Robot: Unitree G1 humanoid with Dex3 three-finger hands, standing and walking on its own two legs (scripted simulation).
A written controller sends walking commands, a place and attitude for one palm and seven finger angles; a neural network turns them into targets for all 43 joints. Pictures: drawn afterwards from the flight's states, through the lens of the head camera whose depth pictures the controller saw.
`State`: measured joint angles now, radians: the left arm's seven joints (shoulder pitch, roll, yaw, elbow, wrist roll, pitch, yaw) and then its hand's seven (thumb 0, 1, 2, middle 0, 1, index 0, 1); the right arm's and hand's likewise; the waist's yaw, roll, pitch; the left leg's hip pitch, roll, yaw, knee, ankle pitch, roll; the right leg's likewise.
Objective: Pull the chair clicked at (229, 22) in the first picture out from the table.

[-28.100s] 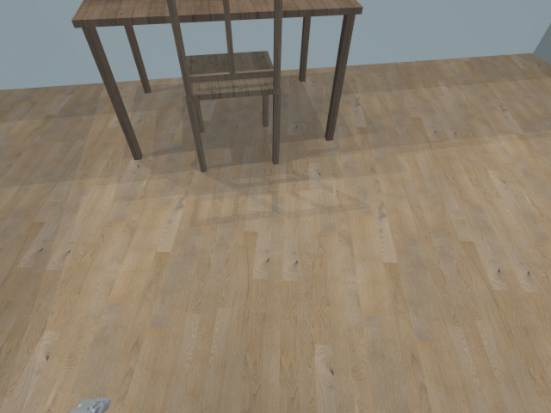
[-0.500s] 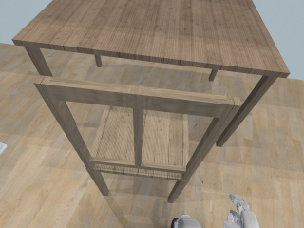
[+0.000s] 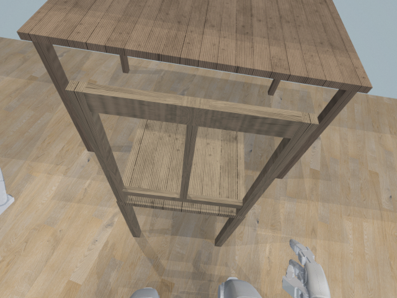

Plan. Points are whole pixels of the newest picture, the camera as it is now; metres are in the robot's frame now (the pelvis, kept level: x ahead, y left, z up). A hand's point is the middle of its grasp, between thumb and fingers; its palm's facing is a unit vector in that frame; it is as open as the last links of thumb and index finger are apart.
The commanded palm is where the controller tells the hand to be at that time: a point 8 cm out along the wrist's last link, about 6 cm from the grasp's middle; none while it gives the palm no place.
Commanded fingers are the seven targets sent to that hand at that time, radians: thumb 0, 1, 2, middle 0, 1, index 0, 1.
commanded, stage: step back with the hand held close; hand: left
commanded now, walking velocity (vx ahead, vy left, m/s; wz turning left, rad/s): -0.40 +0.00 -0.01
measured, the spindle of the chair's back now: (187, 167) +0.40 +0.05 -0.05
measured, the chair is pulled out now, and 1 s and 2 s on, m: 0.27 0.27 0.27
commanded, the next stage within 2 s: stop stepping back and stand still in 0.22 s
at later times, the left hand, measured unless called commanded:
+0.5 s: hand out of the picture +0.10 +0.24 +0.17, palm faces +0.36 -0.76 -0.54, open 7.4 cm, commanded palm +0.04 +0.28 +0.18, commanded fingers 0.00 0.90 0.90 -0.20 -0.30 -0.20 -0.30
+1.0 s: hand out of the picture +0.05 +0.27 +0.17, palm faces +0.45 -0.78 -0.44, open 7.4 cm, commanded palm +0.00 +0.29 +0.18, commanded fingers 0.00 0.90 0.90 -0.20 -0.30 -0.20 -0.30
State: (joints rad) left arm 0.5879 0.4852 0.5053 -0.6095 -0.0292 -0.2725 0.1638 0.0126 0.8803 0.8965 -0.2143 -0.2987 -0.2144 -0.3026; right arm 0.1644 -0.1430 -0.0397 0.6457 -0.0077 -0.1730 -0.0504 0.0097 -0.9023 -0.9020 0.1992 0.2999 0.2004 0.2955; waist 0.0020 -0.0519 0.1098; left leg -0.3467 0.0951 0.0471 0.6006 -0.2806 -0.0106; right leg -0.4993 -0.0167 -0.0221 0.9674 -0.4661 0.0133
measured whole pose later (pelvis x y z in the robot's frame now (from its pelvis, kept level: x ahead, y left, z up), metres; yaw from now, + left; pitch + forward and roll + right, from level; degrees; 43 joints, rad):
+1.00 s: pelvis -0.14 +0.00 +0.01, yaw +0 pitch -2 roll -2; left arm 0.53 0.40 0.41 -0.45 -0.02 -0.22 0.15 0.01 0.88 0.90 -0.21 -0.30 -0.21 -0.30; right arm 0.25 -0.18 0.00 0.69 0.00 -0.16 -0.07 0.01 -0.90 -0.90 0.20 0.30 0.20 0.30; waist 0.02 -0.01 0.01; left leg -0.31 0.01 0.01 0.53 -0.25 0.03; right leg -0.20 0.00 -0.01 0.46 -0.24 -0.01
